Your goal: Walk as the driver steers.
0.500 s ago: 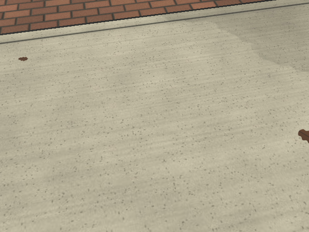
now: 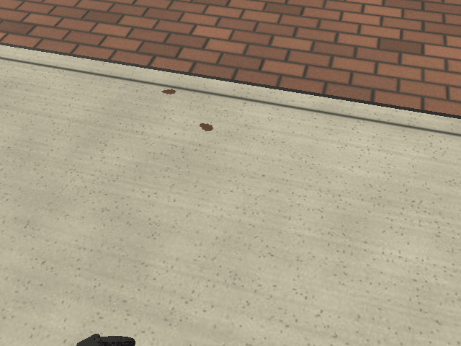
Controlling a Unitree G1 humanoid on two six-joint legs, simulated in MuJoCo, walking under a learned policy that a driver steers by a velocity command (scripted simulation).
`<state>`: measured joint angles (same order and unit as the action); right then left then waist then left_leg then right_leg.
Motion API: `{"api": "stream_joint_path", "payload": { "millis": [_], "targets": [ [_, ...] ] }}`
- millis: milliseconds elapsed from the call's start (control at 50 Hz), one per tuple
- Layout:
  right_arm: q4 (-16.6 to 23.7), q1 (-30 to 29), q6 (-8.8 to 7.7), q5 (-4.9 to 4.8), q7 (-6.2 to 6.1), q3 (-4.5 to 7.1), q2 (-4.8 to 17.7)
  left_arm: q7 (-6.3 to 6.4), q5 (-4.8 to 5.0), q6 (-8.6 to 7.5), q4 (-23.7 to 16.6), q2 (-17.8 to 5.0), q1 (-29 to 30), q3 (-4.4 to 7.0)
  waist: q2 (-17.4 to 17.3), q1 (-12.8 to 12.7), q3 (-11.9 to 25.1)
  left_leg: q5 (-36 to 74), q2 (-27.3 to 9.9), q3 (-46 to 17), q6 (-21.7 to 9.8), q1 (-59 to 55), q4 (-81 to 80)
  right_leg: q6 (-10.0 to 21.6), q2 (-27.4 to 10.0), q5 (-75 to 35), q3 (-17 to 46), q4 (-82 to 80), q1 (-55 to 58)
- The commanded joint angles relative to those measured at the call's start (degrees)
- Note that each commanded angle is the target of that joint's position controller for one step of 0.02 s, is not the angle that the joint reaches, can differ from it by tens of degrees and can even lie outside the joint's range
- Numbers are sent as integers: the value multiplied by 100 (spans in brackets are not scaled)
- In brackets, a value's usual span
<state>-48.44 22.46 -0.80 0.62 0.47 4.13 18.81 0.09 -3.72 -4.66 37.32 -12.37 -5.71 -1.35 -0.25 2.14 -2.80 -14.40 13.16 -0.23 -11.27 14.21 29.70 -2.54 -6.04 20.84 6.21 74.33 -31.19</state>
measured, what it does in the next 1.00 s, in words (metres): walks ahead, turning left: right foot, then left foot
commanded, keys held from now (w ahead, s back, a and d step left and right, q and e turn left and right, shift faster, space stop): w+q+shift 1.00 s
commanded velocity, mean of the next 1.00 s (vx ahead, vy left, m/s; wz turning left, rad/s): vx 1.00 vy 0.00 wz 0.99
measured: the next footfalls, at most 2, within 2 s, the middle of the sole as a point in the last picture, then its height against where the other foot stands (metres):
right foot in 0.24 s outside the picture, level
left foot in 0.72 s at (180, 265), level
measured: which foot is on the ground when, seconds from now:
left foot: down 0.00-0.26, up 0.28-0.70, down 0.72-1.00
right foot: up 0.00-0.22, down 0.24-0.70, up 0.72-1.00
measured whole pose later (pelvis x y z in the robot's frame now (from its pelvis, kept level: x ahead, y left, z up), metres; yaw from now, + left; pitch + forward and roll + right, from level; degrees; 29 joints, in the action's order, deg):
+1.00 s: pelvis +0.82 +0.23 +0.01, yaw +56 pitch +2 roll +1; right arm -46.9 26.8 -3.0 0.4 0.8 4.1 19.1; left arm -1.0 -2.3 -2.5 31.9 -15.4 -0.9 -0.7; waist -0.4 5.7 -2.5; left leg -19.2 12.2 -10.8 -10.0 -0.2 19.6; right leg -4.1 -7.8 4.8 5.5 43.4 -40.7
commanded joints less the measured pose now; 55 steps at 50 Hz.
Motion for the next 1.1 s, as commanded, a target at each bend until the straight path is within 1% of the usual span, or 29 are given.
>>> {"api": "stream_joint_path", "payload": {
  "millis": [20, 80, 160, 200, 220, 240, 260, 280, 300, 340, 440, 500, 560, 600, 640, 660, 680, 700, 720, 740, 760, 800, 860, 920, 980, 1040, 1060, 1080, 1100],
  "targets": [
    [557, -298, -319, -44, -22, 187, 824, -35, -36, 173, -452, -816, -52, 178, 404, -389, -236, 685, -1434, -2253, -913, 744, -2014, -200, -171, -311, -430, -1293, -211],
    [568, -154, -342, -58, 29, 249, 866, -127, 138, 139, -780, -581, 812, 64, 83, -10, -272, 1342, -1101, -1979, -538, 842, -2021, -170, 69, -2036, -629, -3004, 318],
    [521, 93, -328, -88, 37, 333, 980, -97, 236, 81, -897, -806, 1054, 124, -238, 253, 48, 2513, -1352, -2271, -193, -237, -1541, 4, 396, -2576, -522, -4182, 816],
    [570, -52, -320, -49, -9, 377, 1158, -12, 239, 50, -704, -1148, 385, 270, -259, -83, 502, 3703, -1373, -2384, 60, -689, -632, 98, 668, -1921, -450, -4442, 1703],
    [596, -232, -324, -15, 9, 408, 1351, 61, 258, 23, -490, -1411, -504, 400, -173, -615, 1038, 4161, -1268, -2270, 193, -678, 449, 166, 730, -1365, -501, -4407, 2639],
    [678, -555, -377, 13, 35, 371, 1244, 173, 222, 1, -206, -1666, -1783, 535, -94, -1322, 1588, 3747, -1051, -2061, 318, 48, 1958, 265, 377, -831, -318, -4227, 4060],
    [888, -666, -449, 70, 2, 110, 290, 286, 55, -22, 6, -2001, -2948, 649, 1071, -1545, 2250, -122, -673, -1580, 282, 1146, 3986, 307, -1090, 1260, 1188, -4407, 5328],
    [1266, 215, -417, -266, 18, -67, -58, 220, -63, 6, -122, -2438, -2072, 743, 2966, -530, 2740, -1591, -376, -950, 431, 2692, 5166, 906, -2321, 2702, 4891, -6030, 5705],
    [977, -242, -279, -41, -48, -49, 459, 176, -6, 53, -335, -1685, -1244, 673, 1430, -581, 1703, -797, -987, -788, 395, 3160, 5391, 1030, -1956, 3504, 4463, -6178, 4753],
    [1003, -874, -160, 104, 109, 10, 620, 121, 25, 85, -153, -1072, -1034, 519, 196, -555, 703, -182, -1425, -525, 513, 2945, 4862, 908, -1410, 1352, 2264, -5991, 3484],
    [1548, -1591, 124, 157, 390, -186, 100, -19, 245, -165, 563, -831, -1579, 451, 473, -278, 51, 267, -1901, -372, 616, 3199, 4485, 628, -1055, -1218, -18, -6391, 2702],
    [1821, -2119, 141, 112, 442, -235, 159, -37, 208, -257, 650, -921, -1366, 460, 447, -109, -237, 1091, -1861, -110, 630, 3102, 3660, 516, -782, -2206, -1162, -6691, 2417],
    [1975, -2780, 128, 120, 557, -309, 110, -1, 196, -259, 873, -1090, -1758, 493, 235, -266, -604, 1459, -1657, 608, 419, 2702, 2277, 325, -558, -3321, -1944, -6880, 2614],
    [1923, -2906, 97, 105, 572, -327, 86, 52, 196, -217, 944, -1263, -2008, 519, 248, -271, -502, 1366, -1245, 1148, 180, 2077, 1660, 178, -501, -5772, -2287, -6495, 3024],
    [1746, -2406, 81, 100, 490, -260, 257, 160, 209, -89, 916, -1611, -2082, 600, 605, 113, -21, 907, -865, 1290, 3, 1363, 1455, 136, -717, -8048, -2303, -5504, 3551],
    [1539, -1686, 67, 93, 428, -169, 447, 198, 188, 16, 868, -1780, -1938, 650, 711, 532, 366, 596, -707, 1208, -110, 590, 1429, 175, -859, -8602, -2246, -4524, 3536],
    [1199, -546, 48, 78, 348, -27, 686, 204, 172, 111, 739, -1892, -1641, 688, 795, 1053, 836, 315, -611, 976, -286, -612, 1333, 292, -985, -8659, -2100, -3175, 3123],
    [783, 565, 12, 59, 207, 167, 932, 152, 150, 173, 612, -1824, -1411, 689, 476, 1443, 1254, 199, -642, 482, -488, -2245, 781, 343, -806, -6909, -2045, -1249, 2027],
    [743, 179, 89, -113, 53, 351, 1304, 28, 87, 159, 428, -1212, -1281, 575, -895, 888, 898, 47, -1411, -899, -683, -2936, 508, 209, 374, -413, -1991, 897, 230],
    [1088, -154, 198, 134, 67, 432, 1895, 29, 222, 38, -331, -1144, -1461, 507, -1323, 405, 1846, -159, -2607, -4053, -1900, -4366, -400, -28, 855, 813, -930, 2436, -1780],
    [1138, 133, 207, 115, -8, 432, 1638, 27, 189, -128, -433, -1307, -914, 463, -104, 662, 1822, -650, -2784, -4609, -1767, -4061, -1207, 25, 510, 343, -164, 2068, -2105],
    [836, -133, 32, 68, -85, 312, 1142, 39, 156, -184, -377, -1202, -721, 392, 632, 30, 336, 47, -2417, -3826, -1346, -2056, -1597, 35, 69, 125, -130, 699, -1627],
    [841, -467, -239, 13, -108, 135, 800, 26, -67, 174, -279, -1119, -931, 361, 608, -522, -28, 830, -1801, -2792, -1139, -269, -1690, -201, -179, 561, -172, -400, -626],
    [819, -506, -369, 9, -45, 159, 847, -79, 34, 227, -737, -780, 141, 215, 312, -354, -375, 842, -1297, -2304, -885, 928, -2018, -291, -151, -685, -463, -2069, 39],
    [721, -321, -396, -53, 42, 230, 945, -138, 212, 194, -830, -688, 556, 158, -1, -44, -162, 1761, -1140, -2141, -463, 947, -1926, -142, 182, -2429, -591, -3411, 1065],
    [619, -74, -355, -73, 19, 283, 1053, -77, 234, 165, -814, -987, 506, 251, -149, 31, 114, 2903, -1303, -2388, -163, -93, -1237, 17, 460, -2215, -510, -4175, 1487],
    [606, -75, -340, -49, 1, 309, 1173, -21, 229, 147, -693, -1198, 99, 340, -139, -158, 432, 3704, -1291, -2399, -26, -401, -576, 78, 640, -1738, -513, -4245, 1952],
    [611, -233, -337, -28, 17, 343, 1364, 49, 232, 112, -497, -1421, -755, 455, -29, -698, 938, 4098, -1169, -2244, 132, -352, 583, 142, 726, -1278, -573, -4342, 2916],
    [679, -510, -392, -6, 42, 300, 1234, 164, 178, 82, -243, -1715, -1974, 599, 23, -1371, 1493, 3637, -938, -2030, 273, 426, 2142, 253, 325, -694, -337, -4142, 4359]
  ]
}}
Velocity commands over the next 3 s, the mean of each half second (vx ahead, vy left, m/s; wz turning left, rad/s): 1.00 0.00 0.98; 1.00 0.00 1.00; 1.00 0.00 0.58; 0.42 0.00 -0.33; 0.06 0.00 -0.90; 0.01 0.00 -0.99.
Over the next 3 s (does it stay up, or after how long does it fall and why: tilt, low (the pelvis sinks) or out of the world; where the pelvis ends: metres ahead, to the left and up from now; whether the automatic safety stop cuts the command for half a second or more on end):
stays up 1.15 1.07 0.02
